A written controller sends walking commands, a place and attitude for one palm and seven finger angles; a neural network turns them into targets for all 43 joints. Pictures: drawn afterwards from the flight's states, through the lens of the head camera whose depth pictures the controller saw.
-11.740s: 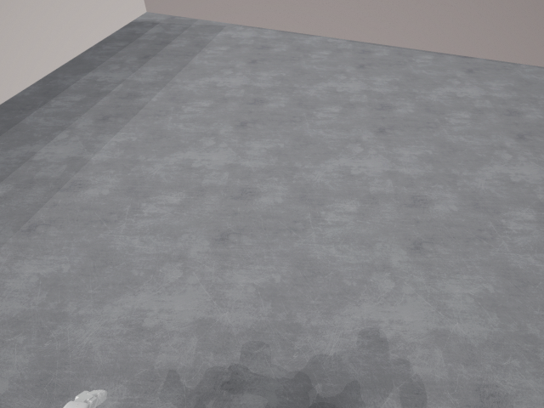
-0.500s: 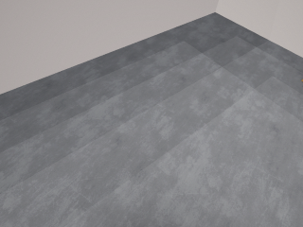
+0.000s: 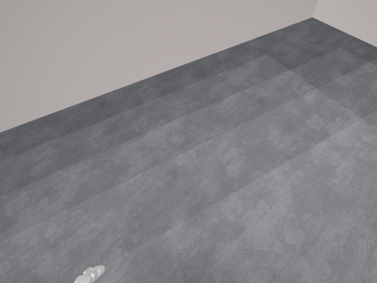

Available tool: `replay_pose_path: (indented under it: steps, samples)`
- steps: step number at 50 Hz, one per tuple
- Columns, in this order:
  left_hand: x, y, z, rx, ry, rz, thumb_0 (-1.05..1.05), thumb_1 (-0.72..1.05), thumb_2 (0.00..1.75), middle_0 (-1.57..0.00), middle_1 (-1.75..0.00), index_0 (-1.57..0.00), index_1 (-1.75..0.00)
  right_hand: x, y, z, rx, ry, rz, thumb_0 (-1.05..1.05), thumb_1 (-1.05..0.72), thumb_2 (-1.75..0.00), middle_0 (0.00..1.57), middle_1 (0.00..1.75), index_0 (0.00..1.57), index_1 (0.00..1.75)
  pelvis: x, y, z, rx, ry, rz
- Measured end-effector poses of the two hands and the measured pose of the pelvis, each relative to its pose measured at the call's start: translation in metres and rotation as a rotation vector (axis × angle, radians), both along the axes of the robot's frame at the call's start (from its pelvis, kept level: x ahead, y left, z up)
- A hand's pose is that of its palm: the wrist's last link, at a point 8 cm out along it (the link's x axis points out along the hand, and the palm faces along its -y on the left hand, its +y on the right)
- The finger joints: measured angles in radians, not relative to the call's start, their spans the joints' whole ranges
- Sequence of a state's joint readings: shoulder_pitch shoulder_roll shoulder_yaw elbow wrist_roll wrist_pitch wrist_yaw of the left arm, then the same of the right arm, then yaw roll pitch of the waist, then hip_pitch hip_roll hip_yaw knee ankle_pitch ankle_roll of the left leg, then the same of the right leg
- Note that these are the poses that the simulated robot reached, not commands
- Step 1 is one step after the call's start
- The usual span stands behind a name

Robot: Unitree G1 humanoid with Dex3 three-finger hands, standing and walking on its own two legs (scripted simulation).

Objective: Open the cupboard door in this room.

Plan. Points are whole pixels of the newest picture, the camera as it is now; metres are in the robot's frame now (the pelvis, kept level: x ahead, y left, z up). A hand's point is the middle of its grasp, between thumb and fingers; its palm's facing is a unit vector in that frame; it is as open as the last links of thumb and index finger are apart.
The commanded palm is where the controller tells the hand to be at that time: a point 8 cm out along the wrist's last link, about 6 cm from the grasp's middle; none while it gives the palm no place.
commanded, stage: turn or walk to find it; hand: left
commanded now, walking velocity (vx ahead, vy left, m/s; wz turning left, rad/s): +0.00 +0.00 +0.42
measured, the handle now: out of the picture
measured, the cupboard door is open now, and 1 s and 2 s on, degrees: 0 0 0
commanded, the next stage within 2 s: none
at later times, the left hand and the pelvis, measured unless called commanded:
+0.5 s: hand out of the picture -0.07 +0.23 -0.18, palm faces +0.28 -0.93 -0.25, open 7.3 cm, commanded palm none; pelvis -0.03 +0.02 +0.00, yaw +13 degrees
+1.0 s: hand out of the picture -0.02 +0.21 -0.14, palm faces +0.40 -0.87 -0.28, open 7.4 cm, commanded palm none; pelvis -0.05 -0.01 +0.00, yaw +25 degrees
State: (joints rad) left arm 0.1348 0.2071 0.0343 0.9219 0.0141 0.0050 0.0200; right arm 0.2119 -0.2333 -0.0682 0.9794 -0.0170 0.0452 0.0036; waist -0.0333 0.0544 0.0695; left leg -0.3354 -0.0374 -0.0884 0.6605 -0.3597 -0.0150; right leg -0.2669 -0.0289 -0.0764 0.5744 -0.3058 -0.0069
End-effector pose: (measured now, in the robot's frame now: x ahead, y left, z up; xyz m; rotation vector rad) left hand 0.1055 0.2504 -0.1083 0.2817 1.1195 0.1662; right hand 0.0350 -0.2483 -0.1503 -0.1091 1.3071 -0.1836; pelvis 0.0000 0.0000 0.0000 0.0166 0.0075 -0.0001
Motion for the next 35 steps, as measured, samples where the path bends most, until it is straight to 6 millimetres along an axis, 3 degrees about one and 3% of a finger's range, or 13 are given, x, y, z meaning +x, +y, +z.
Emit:
replay_pose_path:
  steps: [7, 13, 18, 24, 28, 35]
  samples:
    - [-0.048, -0.023, 0.004, -0.024, 0.049, 0.087, 0.00, 0.90, 0.90, -0.20, -0.30, -0.20, -0.30, 0.000, -0.023, 0.005, -0.006, 0.053, 0.059, 0.00, -0.91, -0.90, 0.20, 0.30, 0.20, 0.30, -0.005, -0.013, 0.009, 0.015, -0.015, 0.072]
    - [-0.093, -0.026, -0.005, -0.055, 0.112, 0.178, 0.01, 0.91, 0.90, -0.20, -0.30, -0.21, -0.30, 0.011, -0.023, 0.011, -0.029, 0.080, 0.134, 0.00, -0.91, -0.90, 0.20, 0.30, 0.20, 0.30, -0.009, -0.014, 0.010, 0.016, -0.015, 0.130]
    - [-0.138, -0.011, -0.016, -0.074, 0.170, 0.260, 0.00, 0.91, 0.90, -0.20, -0.30, -0.21, -0.30, 0.040, -0.003, 0.017, -0.051, 0.043, 0.223, 0.00, -0.91, -0.90, 0.20, 0.30, 0.20, 0.30, -0.017, -0.004, 0.007, 0.006, -0.014, 0.176]
    - [-0.189, 0.023, -0.041, -0.098, 0.235, 0.364, 0.01, 0.91, 0.90, -0.20, -0.30, -0.21, -0.30, 0.082, 0.040, 0.026, -0.084, -0.090, 0.337, 0.00, -0.91, -0.90, 0.20, 0.30, 0.20, 0.30, -0.028, 0.021, -0.005, -0.015, -0.016, 0.233]
    - [-0.200, 0.039, -0.037, -0.096, 0.252, 0.402, 0.01, 0.91, 0.90, -0.20, -0.30, -0.20, -0.30, 0.090, 0.063, 0.038, -0.087, -0.136, 0.382, 0.00, -0.91, -0.90, 0.20, 0.30, 0.20, 0.30, -0.034, 0.030, 0.003, -0.027, -0.020, 0.259]
    - [-0.186, 0.051, -0.021, -0.086, 0.149, 0.419, 0.01, 0.91, 0.90, -0.19, -0.30, -0.20, -0.30, 0.083, 0.079, 0.044, -0.063, -0.130, 0.416, 0.00, -0.91, -0.90, 0.21, 0.30, 0.20, 0.30, -0.041, 0.034, 0.013, -0.037, -0.017, 0.312]
